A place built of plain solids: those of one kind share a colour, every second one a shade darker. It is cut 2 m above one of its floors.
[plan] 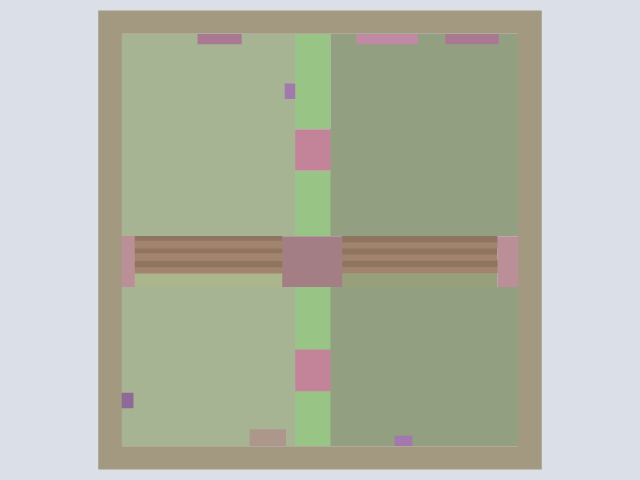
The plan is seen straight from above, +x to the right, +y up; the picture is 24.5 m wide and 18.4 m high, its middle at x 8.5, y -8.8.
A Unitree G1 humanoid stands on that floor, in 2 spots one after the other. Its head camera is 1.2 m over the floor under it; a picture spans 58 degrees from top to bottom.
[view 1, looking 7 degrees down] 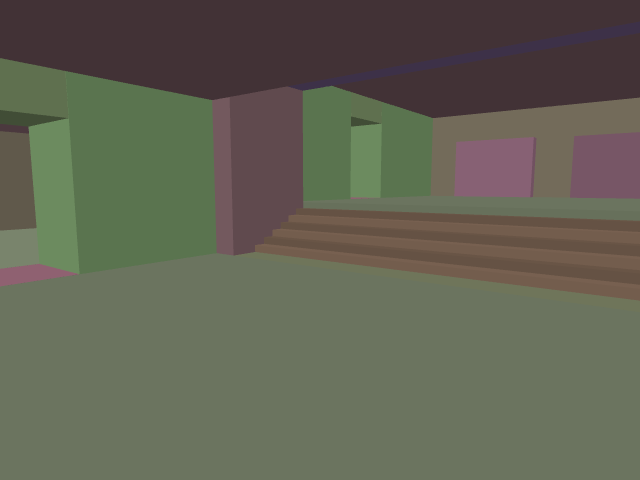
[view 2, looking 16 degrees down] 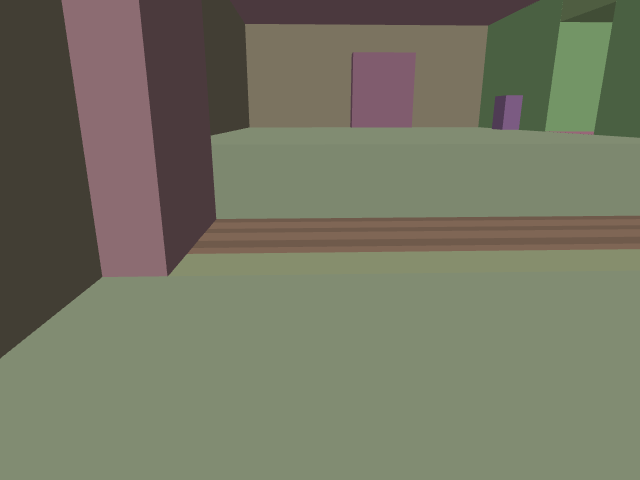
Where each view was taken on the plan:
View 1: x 15.10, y -15.70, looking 127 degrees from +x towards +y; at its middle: floor_stair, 7.70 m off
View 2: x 2.48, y -13.80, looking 88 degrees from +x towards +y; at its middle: floor_stair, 4.36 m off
